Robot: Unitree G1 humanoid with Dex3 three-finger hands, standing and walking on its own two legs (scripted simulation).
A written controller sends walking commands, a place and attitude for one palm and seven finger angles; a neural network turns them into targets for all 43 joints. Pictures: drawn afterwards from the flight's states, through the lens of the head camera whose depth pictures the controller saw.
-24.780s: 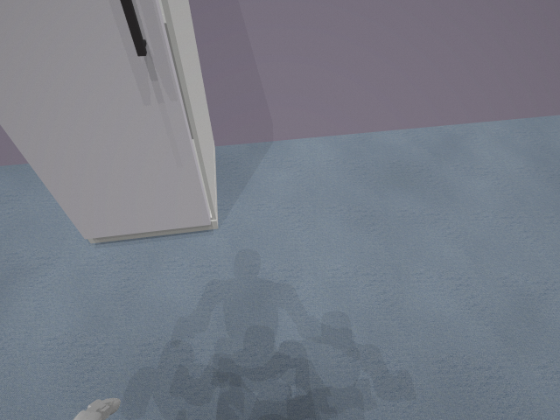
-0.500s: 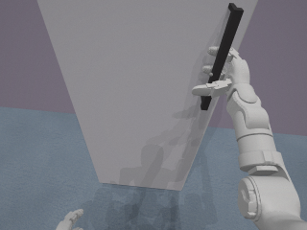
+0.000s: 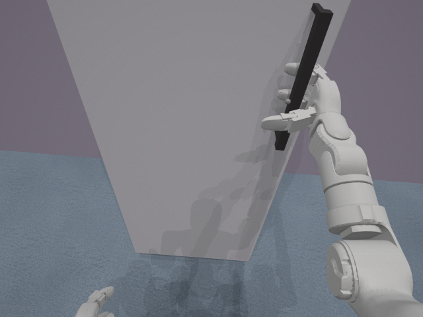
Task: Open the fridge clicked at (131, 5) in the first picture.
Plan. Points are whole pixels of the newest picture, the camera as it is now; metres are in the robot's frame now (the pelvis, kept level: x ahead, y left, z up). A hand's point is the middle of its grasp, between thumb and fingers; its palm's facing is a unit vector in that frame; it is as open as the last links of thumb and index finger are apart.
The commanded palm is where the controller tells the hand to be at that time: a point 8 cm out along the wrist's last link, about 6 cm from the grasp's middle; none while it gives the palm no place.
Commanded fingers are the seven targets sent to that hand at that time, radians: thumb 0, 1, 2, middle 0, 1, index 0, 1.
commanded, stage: slide the fingers in behind the handle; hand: right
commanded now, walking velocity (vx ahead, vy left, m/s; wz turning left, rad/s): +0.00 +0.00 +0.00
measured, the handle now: (295, 87) +0.50 -0.12 +0.23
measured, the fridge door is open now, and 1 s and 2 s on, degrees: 0 0 0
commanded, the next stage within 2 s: grip the handle and tug to test in 0.16 s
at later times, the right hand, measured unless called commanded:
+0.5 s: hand (286, 100) +0.44 -0.09 +0.23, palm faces +0.01 +1.00 +0.00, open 12.7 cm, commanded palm +0.42 -0.14 +0.22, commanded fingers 0.00 -0.11 -0.56 0.37 1.29 0.37 1.29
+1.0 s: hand (286, 100) +0.44 -0.10 +0.23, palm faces +0.02 +1.00 -0.01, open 5.4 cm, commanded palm +0.42 -0.13 +0.22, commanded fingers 0.00 -0.90 -0.90 0.45 1.40 0.45 1.40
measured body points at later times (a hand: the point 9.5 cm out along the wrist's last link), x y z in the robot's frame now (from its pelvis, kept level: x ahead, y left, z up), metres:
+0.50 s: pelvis +0.00 -0.01 +0.00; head -0.01 +0.01 +0.45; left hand +0.12 +0.24 -0.12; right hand +0.44 -0.15 +0.23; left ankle -0.04 +0.08 -0.74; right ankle +0.03 -0.11 -0.74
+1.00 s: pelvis +0.00 -0.01 +0.00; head +0.00 +0.01 +0.45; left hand +0.13 +0.23 -0.12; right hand +0.44 -0.15 +0.23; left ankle -0.04 +0.08 -0.74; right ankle +0.03 -0.11 -0.74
